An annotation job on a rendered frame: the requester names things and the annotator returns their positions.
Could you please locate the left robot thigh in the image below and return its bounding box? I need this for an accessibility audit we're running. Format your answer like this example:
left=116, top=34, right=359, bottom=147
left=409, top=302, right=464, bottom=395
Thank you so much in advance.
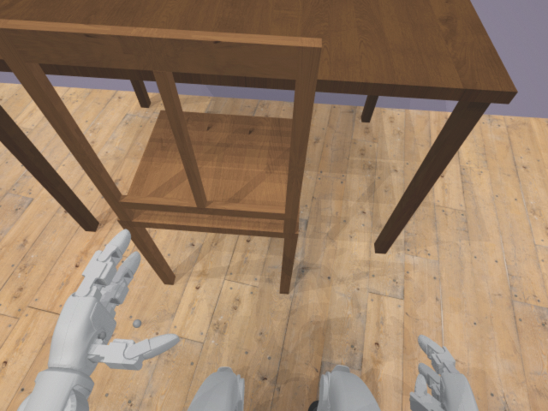
left=188, top=372, right=245, bottom=411

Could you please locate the robot left forearm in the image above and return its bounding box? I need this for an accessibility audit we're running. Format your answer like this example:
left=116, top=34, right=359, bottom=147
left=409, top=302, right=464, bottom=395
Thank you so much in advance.
left=17, top=368, right=94, bottom=411

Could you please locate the chair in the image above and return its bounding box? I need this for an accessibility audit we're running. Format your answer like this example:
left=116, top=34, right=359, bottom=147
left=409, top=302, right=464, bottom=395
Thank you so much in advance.
left=0, top=19, right=322, bottom=295

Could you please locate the robot thigh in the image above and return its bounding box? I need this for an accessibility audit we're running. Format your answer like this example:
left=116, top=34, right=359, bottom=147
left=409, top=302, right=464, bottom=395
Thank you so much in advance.
left=319, top=371, right=381, bottom=411
left=188, top=372, right=245, bottom=411

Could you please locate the right robot thigh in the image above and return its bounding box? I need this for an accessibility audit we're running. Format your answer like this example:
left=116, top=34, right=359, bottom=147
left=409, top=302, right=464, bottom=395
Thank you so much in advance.
left=319, top=371, right=381, bottom=411

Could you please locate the left robot hand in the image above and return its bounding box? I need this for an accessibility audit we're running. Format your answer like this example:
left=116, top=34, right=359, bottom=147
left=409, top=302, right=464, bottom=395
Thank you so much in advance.
left=48, top=229, right=180, bottom=376

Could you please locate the right robot hand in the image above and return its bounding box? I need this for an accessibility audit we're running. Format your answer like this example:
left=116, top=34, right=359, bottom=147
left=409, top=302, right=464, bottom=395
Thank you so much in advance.
left=410, top=335, right=479, bottom=411

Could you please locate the table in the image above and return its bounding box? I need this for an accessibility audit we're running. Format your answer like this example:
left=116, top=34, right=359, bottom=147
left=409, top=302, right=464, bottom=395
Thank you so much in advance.
left=0, top=0, right=518, bottom=254

